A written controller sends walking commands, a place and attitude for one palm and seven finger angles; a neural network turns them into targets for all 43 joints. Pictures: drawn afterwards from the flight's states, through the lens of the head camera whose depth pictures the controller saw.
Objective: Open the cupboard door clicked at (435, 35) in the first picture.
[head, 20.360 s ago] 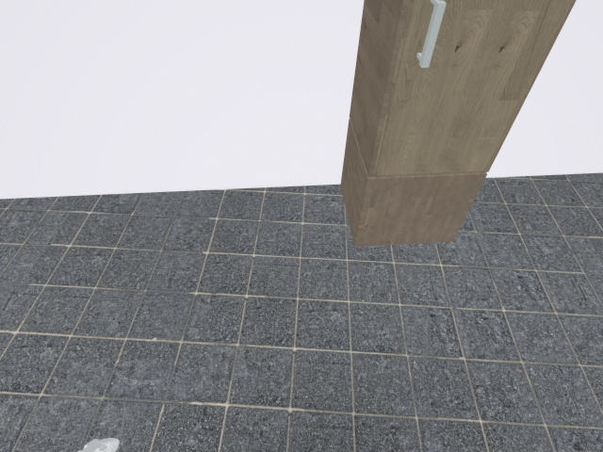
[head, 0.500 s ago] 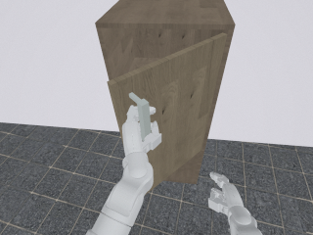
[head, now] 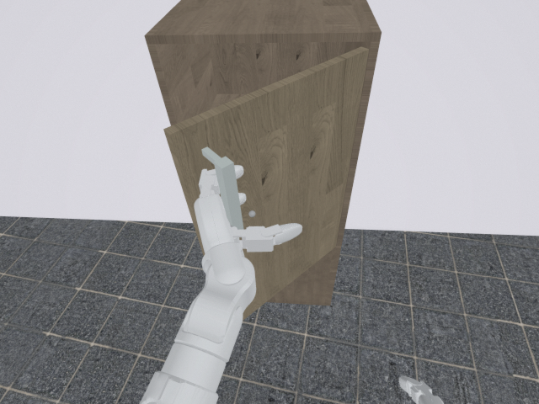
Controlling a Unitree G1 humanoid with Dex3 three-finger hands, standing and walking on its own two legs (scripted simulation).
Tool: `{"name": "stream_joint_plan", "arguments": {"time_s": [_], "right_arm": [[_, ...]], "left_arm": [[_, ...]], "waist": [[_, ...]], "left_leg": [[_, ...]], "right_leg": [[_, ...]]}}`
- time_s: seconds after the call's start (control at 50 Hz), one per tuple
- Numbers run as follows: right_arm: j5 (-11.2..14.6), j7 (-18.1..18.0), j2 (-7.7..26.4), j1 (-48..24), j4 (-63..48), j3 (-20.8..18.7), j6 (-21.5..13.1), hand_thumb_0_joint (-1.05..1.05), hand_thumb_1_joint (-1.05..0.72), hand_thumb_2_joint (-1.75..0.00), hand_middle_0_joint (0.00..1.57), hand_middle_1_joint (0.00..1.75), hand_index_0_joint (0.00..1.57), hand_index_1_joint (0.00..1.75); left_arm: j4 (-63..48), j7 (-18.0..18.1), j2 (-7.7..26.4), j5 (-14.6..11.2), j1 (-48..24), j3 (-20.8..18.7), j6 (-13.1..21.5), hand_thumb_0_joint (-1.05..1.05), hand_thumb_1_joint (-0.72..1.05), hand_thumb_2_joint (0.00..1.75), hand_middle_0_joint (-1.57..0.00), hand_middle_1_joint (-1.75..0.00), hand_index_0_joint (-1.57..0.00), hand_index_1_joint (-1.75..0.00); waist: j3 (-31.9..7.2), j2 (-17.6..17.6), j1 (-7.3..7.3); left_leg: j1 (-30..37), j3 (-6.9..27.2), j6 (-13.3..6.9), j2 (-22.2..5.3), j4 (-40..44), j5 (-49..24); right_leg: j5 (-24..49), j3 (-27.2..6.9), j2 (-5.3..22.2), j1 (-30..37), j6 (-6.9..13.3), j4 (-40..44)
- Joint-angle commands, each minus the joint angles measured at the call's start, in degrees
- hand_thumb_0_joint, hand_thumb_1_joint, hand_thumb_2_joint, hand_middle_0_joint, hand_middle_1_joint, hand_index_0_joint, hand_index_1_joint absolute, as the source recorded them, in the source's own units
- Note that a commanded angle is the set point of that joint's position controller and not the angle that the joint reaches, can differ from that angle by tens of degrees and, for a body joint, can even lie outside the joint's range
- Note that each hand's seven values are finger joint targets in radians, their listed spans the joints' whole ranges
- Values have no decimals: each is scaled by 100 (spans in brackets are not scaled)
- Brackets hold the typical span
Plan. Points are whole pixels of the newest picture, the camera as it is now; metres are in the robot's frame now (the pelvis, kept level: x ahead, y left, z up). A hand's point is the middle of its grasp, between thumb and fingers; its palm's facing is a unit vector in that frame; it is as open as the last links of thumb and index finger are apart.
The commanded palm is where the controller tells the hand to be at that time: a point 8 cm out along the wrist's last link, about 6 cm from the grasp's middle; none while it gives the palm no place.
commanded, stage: open thumb and fingers to let go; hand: left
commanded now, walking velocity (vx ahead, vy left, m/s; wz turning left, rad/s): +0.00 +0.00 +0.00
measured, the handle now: (223, 194) +0.38 +0.10 +0.14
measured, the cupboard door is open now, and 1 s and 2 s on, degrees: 45 48 47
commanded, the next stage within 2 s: slide the hand sideways off the handle in 0.28 s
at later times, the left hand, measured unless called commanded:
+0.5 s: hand (246, 223) +0.33 +0.06 +0.13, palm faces +0.13 -0.99 -0.10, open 15.6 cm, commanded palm +0.31 +0.08 +0.12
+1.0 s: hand (245, 237) +0.31 +0.06 +0.13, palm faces -0.11 -0.99 -0.01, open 16.2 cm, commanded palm +0.27 +0.13 +0.12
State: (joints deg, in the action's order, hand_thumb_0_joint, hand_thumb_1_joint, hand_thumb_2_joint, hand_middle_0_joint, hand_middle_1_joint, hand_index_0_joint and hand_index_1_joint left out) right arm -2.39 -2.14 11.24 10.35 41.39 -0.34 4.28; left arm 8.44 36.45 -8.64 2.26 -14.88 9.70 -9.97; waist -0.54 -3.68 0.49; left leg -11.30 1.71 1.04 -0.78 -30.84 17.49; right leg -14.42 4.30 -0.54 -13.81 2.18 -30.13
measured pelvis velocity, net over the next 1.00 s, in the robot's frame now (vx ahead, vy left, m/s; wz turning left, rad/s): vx -0.01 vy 0.01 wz -0.04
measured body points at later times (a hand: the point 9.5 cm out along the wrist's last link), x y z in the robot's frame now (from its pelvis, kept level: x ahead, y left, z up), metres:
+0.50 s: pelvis -0.02 +0.02 +0.00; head -0.03 +0.00 +0.45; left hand +0.32 +0.11 +0.14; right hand +0.17 -0.17 -0.10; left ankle -0.01 +0.13 -0.73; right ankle +0.02 -0.09 -0.73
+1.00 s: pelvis -0.01 +0.01 +0.00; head -0.03 -0.01 +0.45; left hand +0.31 +0.11 +0.13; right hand +0.16 -0.20 -0.09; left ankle -0.01 +0.13 -0.73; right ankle +0.02 -0.09 -0.73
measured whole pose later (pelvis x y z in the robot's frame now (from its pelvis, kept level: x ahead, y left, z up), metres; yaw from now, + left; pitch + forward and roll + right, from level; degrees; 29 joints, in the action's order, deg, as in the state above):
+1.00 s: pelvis -0.01 +0.01 +0.00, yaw -2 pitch -3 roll +0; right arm 0.6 -2.6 10.8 10.5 34.7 4.0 0.6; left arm 3.0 5.4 1.6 -5.4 -8.4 8.1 -6.3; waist -0.3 -2.4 1.2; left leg -9.9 -0.9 0.1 -0.4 -30.2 17.0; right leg -13.6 1.7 -0.3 -13.8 1.3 -30.5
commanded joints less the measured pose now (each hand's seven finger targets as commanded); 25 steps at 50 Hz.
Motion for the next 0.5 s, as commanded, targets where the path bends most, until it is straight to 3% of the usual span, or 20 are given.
{"name": "stream_joint_plan", "arguments": {"time_s": [0.0, 0.04, 0.16, 0.2, 0.24, 0.28, 0.36, 0.38, 0.4, 0.42, 0.44, 0.48], "right_arm": [[-7, 0, 244, -1107, -1023, -65, -391, 0, -90, -90, 20, 30, 20, 30], [4, -1, 248, -1136, -992, -66, -387, 0, -90, -90, 20, 30, 20, 30], [-6, 42, 228, -1128, -996, -63, -355, 0, -90, -90, 20, 30, 20, 30], [-13, 50, 228, -1124, -1012, -61, -339, 0, -90, -90, 20, 30, 20, 30], [4, 64, 209, -1150, -1003, -32, -303, 0, -90, -90, 20, 30, 20, 30], [-2, 65, 203, -1186, -1001, -36, -297, 0, -90, -90, 20, 30, 20, 30], [0, 105, 200, -1198, -942, -12, -271, 0, -90, -90, 20, 30, 20, 30], [-25, 89, 417, -602, -876, -32, -197, 0, -90, -90, 20, 30, 20, 30], [31, 3, 416, -623, -1121, -20, -218, 0, -90, -90, 20, 30, 20, 30], [75, -81, 393, -604, -1196, 13, -242, 0, -90, -90, 20, 30, 20, 30], [140, -142, 380, -622, -1235, 63, -300, 0, -90, -90, 20, 30, 20, 30], [244, -247, 404, -694, -1320, 182, -474, 0, -90, -90, 20, 30, 20, 30]], "left_arm": [[-1124, 37, -379, 208, -2248, 112, 492, 0, -50, 30, -25, -90, -25, -90], [-920, 54, -359, 205, -2334, 75, 516, 0, -50, 30, -23, -80, -23, -80], [-765, 96, -505, 254, -2561, 165, 548, 0, -50, 30, -18, -50, -18, -50], [-687, 114, -547, 235, -2546, 179, 509, 0, -50, 30, -17, -40, -17, -40], [-593, 108, -595, 206, -2548, 173, 467, 0, -50, 30, -15, -30, -15, -30], [-591, 145, -617, 234, -2735, 192, 455, 0, -50, 30, -15, -30, -15, -30], [-349, 221, -774, 287, -3011, 329, 392, 0, -50, 30, -15, -30, -15, -30], [-331, -1005, -433, 689, -2681, 1458, 622, 0, -50, 30, -15, -30, -15, -30], [-667, -1619, -56, 498, -3051, 1107, 905, 0, -50, 30, -15, -30, -15, -30], [-725, -2106, 32, 393, -3184, 1178, 1071, 0, -50, 30, -15, -30, -15, -30], [-788, -2542, 150, 232, -3480, 1182, 1203, 0, -50, 30, -15, -30, -15, -30], [-466, -3284, 170, -262, -3663, 1120, 1241, 0, -50, 30, -15, -30, -15, -30]], "waist": [[-1193, 922, 92], [-1060, 879, 75], [-1195, 822, 50], [-1191, 959, 46], [-1087, 757, 75], [-1120, 903, 46], [-1028, 767, 0], [-881, 1383, -401], [-1365, 1031, -272], [-1472, 609, -297], [-1477, 426, -343], [-1295, 527, -379]], "left_leg": [[47, -176, -172, 204, 269, -970], [44, -178, -166, 194, 313, -805], [103, -147, -139, 162, 351, -889], [86, -138, -143, 146, 339, -933], [41, -107, -116, 142, 377, -883], [47, -111, -123, 133, 342, -821], [-58, -47, -84, 118, 367, -659], [142, -25, -203, 100, 377, -939], [220, -73, -244, 146, 325, -1148], [401, -76, -246, 144, 300, -1177], [487, -50, -244, 155, 267, -1084], [407, 60, -248, 172, 331, -757]], "right_leg": [[258, -343, 256, 498, -20, 835], [-22, -340, 256, 386, -19, 911], [177, -220, 195, 344, 10, 729], [236, -196, 182, 356, 9, 718], [209, -160, 170, 289, 27, 655], [117, -157, 159, 218, 17, 652], [0, -84, 134, 11, 35, 487], [602, -234, 124, -62, 51, 290], [1000, -231, 137, 142, 69, 187], [1120, -229, 159, 171, 73, 123], [1059, -216, 166, 109, 85, 130], [744, -147, 123, 19, 89, 151]]}}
